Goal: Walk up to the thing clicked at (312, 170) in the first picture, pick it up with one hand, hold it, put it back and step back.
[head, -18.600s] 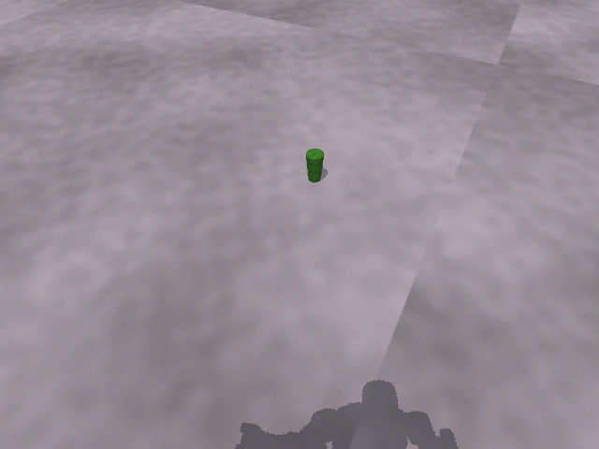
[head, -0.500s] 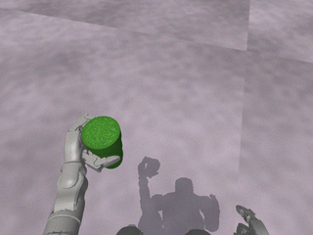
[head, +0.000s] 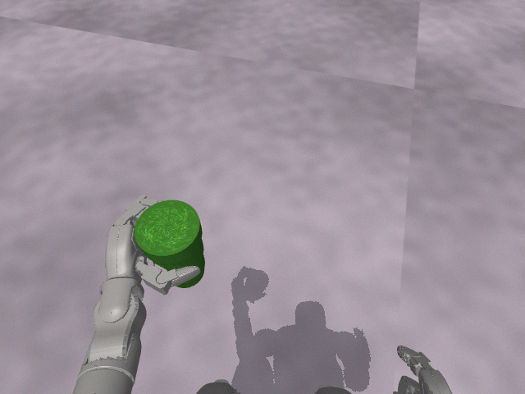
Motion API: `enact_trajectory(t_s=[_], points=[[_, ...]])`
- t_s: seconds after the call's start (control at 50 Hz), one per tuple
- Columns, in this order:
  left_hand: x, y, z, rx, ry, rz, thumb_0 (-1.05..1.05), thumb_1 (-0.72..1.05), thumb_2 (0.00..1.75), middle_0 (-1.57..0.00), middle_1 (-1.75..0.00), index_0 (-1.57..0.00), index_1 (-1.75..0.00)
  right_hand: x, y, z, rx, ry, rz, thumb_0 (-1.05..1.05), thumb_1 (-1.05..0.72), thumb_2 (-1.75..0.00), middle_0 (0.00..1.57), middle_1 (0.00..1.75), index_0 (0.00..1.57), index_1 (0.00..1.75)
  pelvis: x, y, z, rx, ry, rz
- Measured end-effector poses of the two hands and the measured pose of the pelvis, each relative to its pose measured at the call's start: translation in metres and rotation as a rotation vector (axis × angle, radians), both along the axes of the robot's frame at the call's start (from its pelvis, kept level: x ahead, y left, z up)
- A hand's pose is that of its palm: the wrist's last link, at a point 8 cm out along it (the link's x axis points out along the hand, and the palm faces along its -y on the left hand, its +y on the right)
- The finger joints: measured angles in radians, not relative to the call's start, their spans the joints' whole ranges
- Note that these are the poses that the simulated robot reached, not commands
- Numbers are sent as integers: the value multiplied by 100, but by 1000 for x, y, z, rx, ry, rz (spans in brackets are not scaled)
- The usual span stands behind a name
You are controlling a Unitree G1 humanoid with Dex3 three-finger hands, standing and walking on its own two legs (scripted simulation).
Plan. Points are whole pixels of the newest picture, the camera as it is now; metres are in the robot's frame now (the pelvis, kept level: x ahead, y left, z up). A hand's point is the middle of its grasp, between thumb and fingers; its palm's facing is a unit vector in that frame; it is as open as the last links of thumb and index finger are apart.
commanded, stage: hold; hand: left
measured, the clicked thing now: (178, 251) +0.32 +0.15 +0.02
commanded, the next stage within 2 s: crouch in 1.32 s
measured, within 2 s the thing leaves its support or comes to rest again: neither
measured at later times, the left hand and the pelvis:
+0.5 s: hand (169, 238) +0.33 +0.17 +0.04, palm faces +0.12 -0.99 -0.03, open 11.3 cm; pelvis +0.00 +0.00 +0.00, yaw +0 degrees
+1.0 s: hand (171, 238) +0.33 +0.16 +0.04, palm faces +0.12 -0.99 -0.03, open 11.3 cm; pelvis +0.00 +0.00 +0.00, yaw +0 degrees
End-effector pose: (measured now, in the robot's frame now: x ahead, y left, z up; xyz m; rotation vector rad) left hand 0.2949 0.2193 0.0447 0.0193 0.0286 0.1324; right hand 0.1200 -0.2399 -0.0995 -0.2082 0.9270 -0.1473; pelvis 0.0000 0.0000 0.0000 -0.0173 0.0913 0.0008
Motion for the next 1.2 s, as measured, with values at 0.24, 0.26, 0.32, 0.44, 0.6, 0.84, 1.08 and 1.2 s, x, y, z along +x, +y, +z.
enact_trajectory(t_s=[0.24,0.26,0.32,0.44,0.6,0.84,1.08,1.2], points=[[10,1,3,11,3,-13,-4,-61,91,-76,-111,-73,-117,3,1,0,4,-6,6,1,-92,-91,20,30,20,30,3,1,1,-2,4,-1],[10,0,3,10,3,-14,-4,-61,91,-76,-111,-73,-117,3,1,0,4,-4,5,1,-92,-91,20,30,20,30,3,1,1,-2,4,-1],[12,-2,1,-2,6,-13,-4,-61,91,-76,-111,-73,-117,1,0,-1,3,3,4,1,-92,-91,20,30,20,30,3,1,1,-2,4,0],[12,-4,-2,-2,7,-12,-4,-61,91,-76,-111,-73,-117,-3,-1,-1,3,13,-4,1,-92,-91,20,30,20,30,2,0,1,0,4,-6],[7,4,-3,8,10,6,-4,-61,91,-76,-111,-73,-117,-5,-2,-1,2,20,-4,1,-92,-91,20,30,20,30,2,0,0,0,4,-3],[5,-5,0,5,3,-22,-4,-61,91,-76,-111,-73,-116,-2,-1,-2,5,2,3,1,-93,-91,20,30,20,30,0,0,0,0,0,-1],[7,0,-1,13,8,-1,-4,-61,91,-76,-111,-73,-116,-6,-2,-1,4,7,-5,1,-92,-91,20,30,20,30,-3,-2,0,2,0,-5],[2,4,-1,17,12,4,-4,-61,91,-76,-111,-73,-117,-8,-4,-1,-1,12,-3,1,-92,-91,20,30,20,30,-2,-1,0,1,1,-1]])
